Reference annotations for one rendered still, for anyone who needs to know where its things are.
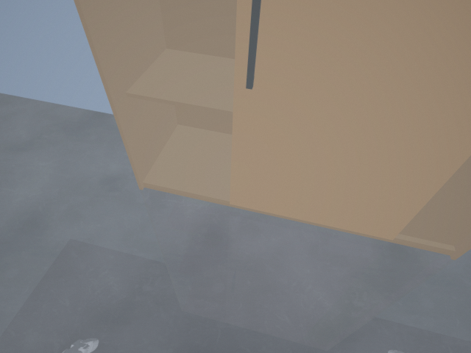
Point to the left robot hand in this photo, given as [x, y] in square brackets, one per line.
[83, 346]

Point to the wardrobe door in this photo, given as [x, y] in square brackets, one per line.
[446, 218]
[360, 110]

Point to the handle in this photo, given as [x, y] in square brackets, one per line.
[253, 39]

